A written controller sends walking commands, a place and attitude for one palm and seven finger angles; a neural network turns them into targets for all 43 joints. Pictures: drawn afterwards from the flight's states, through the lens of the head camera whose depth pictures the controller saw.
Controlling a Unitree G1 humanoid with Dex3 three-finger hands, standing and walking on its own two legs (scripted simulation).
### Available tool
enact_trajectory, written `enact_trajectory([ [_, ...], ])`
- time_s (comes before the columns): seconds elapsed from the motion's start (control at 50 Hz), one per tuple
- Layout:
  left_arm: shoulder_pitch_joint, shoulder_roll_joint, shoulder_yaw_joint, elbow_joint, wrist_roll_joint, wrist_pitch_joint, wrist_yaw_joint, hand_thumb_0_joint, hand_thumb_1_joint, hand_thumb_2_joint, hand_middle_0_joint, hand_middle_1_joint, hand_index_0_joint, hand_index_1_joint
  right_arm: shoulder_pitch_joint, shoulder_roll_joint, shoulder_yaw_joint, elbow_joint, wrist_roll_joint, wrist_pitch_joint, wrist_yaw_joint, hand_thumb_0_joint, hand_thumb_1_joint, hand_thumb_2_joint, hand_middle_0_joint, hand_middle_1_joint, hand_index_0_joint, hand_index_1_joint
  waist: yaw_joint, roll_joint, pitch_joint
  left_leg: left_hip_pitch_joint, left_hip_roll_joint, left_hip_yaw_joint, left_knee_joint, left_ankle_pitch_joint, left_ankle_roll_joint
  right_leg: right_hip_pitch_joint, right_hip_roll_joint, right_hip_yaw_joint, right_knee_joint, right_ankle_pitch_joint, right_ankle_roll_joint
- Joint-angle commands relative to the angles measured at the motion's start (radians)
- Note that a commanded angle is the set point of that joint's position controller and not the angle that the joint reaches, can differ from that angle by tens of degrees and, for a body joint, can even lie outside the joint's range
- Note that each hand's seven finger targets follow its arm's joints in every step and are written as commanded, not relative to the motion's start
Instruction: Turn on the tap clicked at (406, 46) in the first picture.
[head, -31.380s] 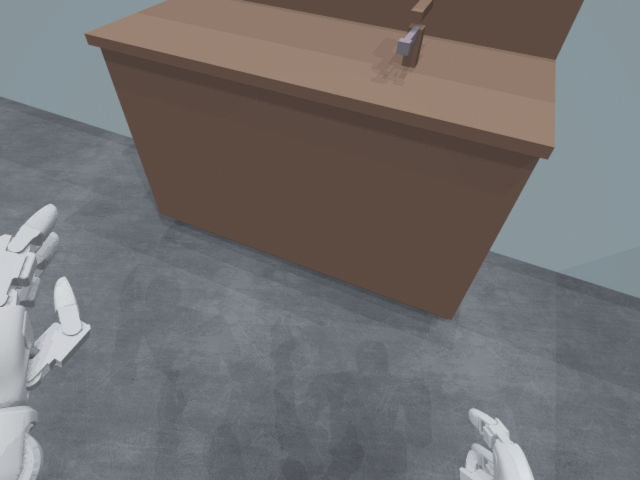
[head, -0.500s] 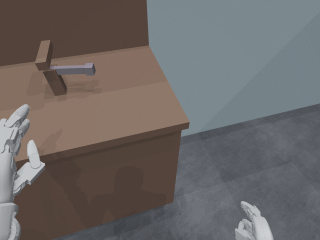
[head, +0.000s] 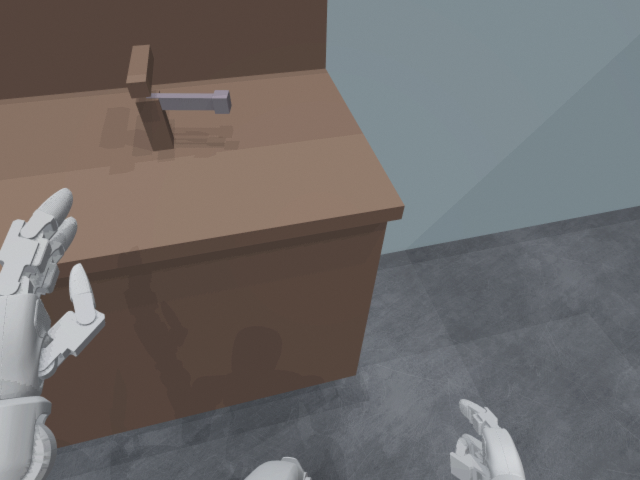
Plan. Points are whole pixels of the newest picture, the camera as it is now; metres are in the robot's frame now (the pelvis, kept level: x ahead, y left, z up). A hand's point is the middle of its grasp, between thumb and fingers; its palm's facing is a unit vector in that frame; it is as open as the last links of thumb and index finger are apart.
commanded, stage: stop stepping back and stand still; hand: left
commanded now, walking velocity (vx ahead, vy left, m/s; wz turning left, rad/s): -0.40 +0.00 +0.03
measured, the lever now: (222, 102) +0.63 +0.28 +0.14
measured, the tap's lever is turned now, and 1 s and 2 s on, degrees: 77 77 77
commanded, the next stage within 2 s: stand and check the lever's angle in 1.12 s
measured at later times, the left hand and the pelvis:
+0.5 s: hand (4, 398) +0.12 +0.26 +0.19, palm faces +0.47 -0.83 -0.30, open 7.4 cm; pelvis -0.09 +0.01 +0.01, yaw +0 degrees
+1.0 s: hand out of the picture +0.10 +0.30 +0.16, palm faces +0.44 -0.82 -0.36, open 7.4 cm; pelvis -0.10 +0.04 +0.00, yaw +1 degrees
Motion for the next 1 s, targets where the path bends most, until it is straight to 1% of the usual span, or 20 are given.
enact_trajectory([
  [0.0,-0.311,0.262,0.145,-0.110,-0.009,-0.012,-0.006,0.000,0.900,0.900,-0.200,-0.300,-0.200,-0.300,-0.128,-0.156,-0.041,-0.183,0.013,-0.033,-0.034,0.000,-0.900,-0.900,0.200,0.300,0.200,0.300,-0.110,-0.137,-0.147,0.580,0.042,-0.032,-0.170,0.689,0.047,-0.254,-0.133,-0.022,0.241,1.090,0.044],
  [0.02,-0.243,0.206,0.114,-0.102,-0.015,-0.001,-0.010,0.000,0.900,0.900,-0.200,-0.300,-0.200,-0.300,-0.106,-0.153,-0.035,-0.188,0.011,-0.022,-0.021,0.000,-0.900,-0.900,0.200,0.300,0.200,0.300,-0.098,0.093,-0.174,0.681,0.197,-0.184,-0.268,1.064,0.105,-0.336,-0.031,-0.023,0.412,0.456,0.068],
  [0.04,-0.224,0.176,0.102,-0.101,-0.014,0.004,-0.011,0.000,0.900,0.900,-0.200,-0.300,-0.200,-0.300,-0.085,-0.148,-0.051,-0.199,0.006,-0.026,0.004,0.000,-0.900,-0.900,0.200,0.300,0.200,0.300,-0.074,0.183,-0.188,0.607,0.310,-0.283,-0.353,1.011,0.129,-0.317,0.012,0.069,0.540,-0.115,0.047],
  [0.06,-0.235,0.155,0.082,-0.095,-0.012,0.000,-0.009,0.000,0.900,0.900,-0.200,-0.300,-0.200,-0.300,-0.057,-0.153,-0.056,-0.192,0.011,-0.035,0.022,0.000,-0.900,-0.900,0.200,0.300,0.200,0.300,-0.086,0.143,-0.122,0.452,0.313,-0.269,-0.421,0.659,0.116,-0.266,0.007,0.100,0.564,-0.180,0.028],
  [0.08,-0.165,0.161,0.108,-0.070,-0.015,0.016,-0.005,0.000,0.900,0.900,-0.200,-0.300,-0.200,-0.300,-0.070,-0.160,-0.057,-0.210,0.007,-0.041,0.030,0.000,-0.900,-0.900,0.200,0.300,0.200,0.300,-0.079,0.133,-0.085,0.323,0.317,-0.320,-0.517,0.245,0.122,-0.250,0.010,0.065,0.572,-0.117,0.031],
  [0.14,-0.035,0.180,0.133,-0.243,-0.016,0.034,0.003,0.000,0.900,0.900,-0.200,-0.300,-0.200,-0.300,-0.081,-0.138,-0.059,-0.264,0.001,-0.044,0.036,0.000,-0.900,-0.900,0.200,0.300,0.200,0.300,-0.069,0.201,-0.080,0.235,0.218,-0.249,-0.682,-0.276,0.003,-0.175,0.018,-0.060,0.431,0.022,0.021],
  [0.22,0.093,0.203,0.173,-0.330,-0.005,0.020,0.029,0.000,0.900,0.900,-0.200,-0.300,-0.200,-0.300,-0.065,-0.137,-0.059,-0.271,-0.011,-0.049,0.027,0.000,-0.900,-0.900,0.200,0.300,0.200,0.300,-0.065,0.329,-0.073,0.066,0.162,-0.143,-0.756,-0.417,-0.062,0.029,0.072,-0.161,0.277,0.009,0.003],
  [0.26,0.085,0.211,0.176,-0.283,-0.002,0.024,0.041,0.000,0.900,0.900,-0.200,-0.300,-0.200,-0.300,-0.041,-0.129,-0.062,-0.257,-0.014,-0.048,0.014,0.000,-0.900,-0.900,0.200,0.300,0.200,0.300,-0.067,0.251,-0.101,0.056,0.134,-0.100,-0.656,-0.349,-0.042,0.139,0.054,-0.161,0.059,-0.021,-0.020],
  [0.3,0.023,0.241,0.182,-0.226,0.008,0.030,0.043,0.000,0.900,0.900,-0.200,-0.300,-0.200,-0.300,-0.007,-0.121,-0.077,-0.227,-0.004,-0.034,-0.003,0.000,-0.900,-0.900,0.200,0.300,0.200,0.300,-0.086,-0.133,-0.093,0.205,0.016,0.018,-0.168,-0.214,-0.018,-0.086,-0.149,0.019,-0.222,0.000,-0.085],
  [0.32,-0.034,0.214,0.158,-0.218,0.002,0.028,0.036,0.000,0.900,0.900,-0.200,-0.300,-0.200,-0.300,-0.008,-0.144,-0.089,-0.219,0.001,-0.032,-0.008,0.000,-0.900,-0.900,0.200,0.300,0.200,0.300,-0.097,-0.218,-0.042,0.241,0.006,-0.080,0.153,-0.125,-0.005,-0.341,-0.342,0.302,-0.342,-0.099,-0.161],
  [0.34,-0.120,0.240,0.170,-0.238,-0.006,0.023,0.032,0.000,0.900,0.900,-0.200,-0.300,-0.200,-0.300,-0.017,-0.144,-0.082,-0.209,0.000,-0.038,-0.013,0.000,-0.900,-0.900,0.200,0.300,0.200,0.300,-0.113,-0.216,-0.005,0.156,0.021,-0.120,0.337,-0.096,-0.006,-0.428,-0.434,0.407,-0.393,-0.175,-0.211],
  [0.36,-0.228,0.281,0.210,-0.266,-0.010,0.010,0.031,0.000,0.900,0.900,-0.200,-0.300,-0.200,-0.300,-0.019,-0.153,-0.078,-0.190,-0.009,-0.048,-0.012,0.000,-0.900,-0.900,0.200,0.300,0.200,0.300,-0.136,-0.154,-0.008,0.132,0.069,-0.138,0.418,-0.043,-0.009,-0.464,-0.452,0.344,-0.354,-0.161,-0.223],
  [0.4,-0.269,0.169,0.090,-0.124,0.002,0.002,0.013,0.000,0.900,0.900,-0.200,-0.300,-0.200,-0.300,0.009,-0.147,-0.084,-0.184,0.013,-0.062,-0.011,0.000,-0.900,-0.900,0.200,0.300,0.200,0.300,-0.153,-0.177,-0.068,0.186,0.070,-0.089,0.297,-0.010,0.001,-0.408,-0.315,0.197,-0.281,-0.237,-0.119],
  [0.5,-0.197,0.151,0.068,-0.055,-0.001,0.012,0.041,0.000,0.900,0.900,-0.200,-0.300,-0.200,-0.300,-0.014,-0.158,-0.069,-0.175,0.006,-0.089,-0.043,0.000,-0.900,-0.900,0.200,0.300,0.200,0.300,-0.113,-0.051,0.027,0.337,0.049,0.020,-0.158,-0.125,0.053,-0.319,-0.276,0.137,-0.163,-0.137,-0.097],
  [0.62,-0.054,0.232,0.208,-0.194,-0.013,-0.021,0.046,0.000,0.900,0.900,-0.200,-0.300,-0.200,-0.300,-0.018,-0.156,-0.058,-0.210,0.007,-0.093,-0.030,0.000,-0.900,-0.900,0.200,0.300,0.200,0.300,-0.102,0.141,-0.035,0.340,0.251,-0.274,-0.353,0.128,0.138,-0.259,-0.055,-0.104,0.189,0.112,0.031],
  [0.68,-0.077,0.203,0.206,-0.204,0.000,-0.019,0.045,0.000,0.900,0.900,-0.200,-0.300,-0.200,-0.300,-0.016,-0.161,-0.061,-0.210,0.004,-0.103,-0.016,0.000,-0.900,-0.900,0.200,0.300,0.200,0.300,-0.095,0.150,0.021,0.185,0.202,-0.148,-0.275,0.107,0.105,-0.113,-0.049,-0.098,0.046,0.148,0.024],
  [0.76,-0.047,0.191,0.183,-0.137,-0.016,-0.025,0.036,0.000,0.900,0.900,-0.200,-0.300,-0.200,-0.300,0.017,-0.139,-0.077,-0.220,0.015,-0.120,0.000,0.000,-0.900,-0.900,0.200,0.300,0.200,0.300,-0.111,-0.218,-0.062,0.156,0.045,-0.010,0.030,-0.068,0.030,-0.058,-0.309,0.230,-0.099,0.403,-0.100],
  [0.8,-0.060,0.165,0.158,-0.133,-0.016,-0.030,0.029,0.000,0.900,0.900,-0.200,-0.300,-0.200,-0.300,0.002,-0.134,-0.066,-0.214,0.010,-0.124,0.001,0.000,-0.900,-0.900,0.200,0.300,0.200,0.300,-0.117,-0.090,-0.067,0.250,0.066,-0.039,-0.084,-0.037,0.036,-0.112,-0.298,0.178,-0.050,0.481,-0.082],
  [0.9,-0.099,0.177,0.166,-0.170,-0.005,-0.030,0.033,0.000,0.900,0.900,-0.200,-0.300,-0.200,-0.300,-0.032,-0.153,-0.058,-0.232,0.009,-0.106,-0.012,0.000,-0.900,-0.900,0.200,0.300,0.200,0.300,-0.094,0.094,-0.037,0.343,0.177,-0.160,-0.306,0.233,0.086,-0.189,-0.079,-0.067,0.093,0.284,0.043],
  [0.98,-0.139,0.170,0.155,-0.195,0.005,-0.034,0.040,0.000,0.900,0.900,-0.200,-0.300,-0.200,-0.300,-0.029,-0.149,-0.061,-0.232,0.005,-0.111,-0.012,0.000,-0.900,-0.900,0.200,0.300,0.200,0.300,-0.090,0.058,-0.063,0.297,0.153,-0.119,-0.280,0.238,0.072,-0.093,-0.092,-0.046,0.041,0.372,0.036],
])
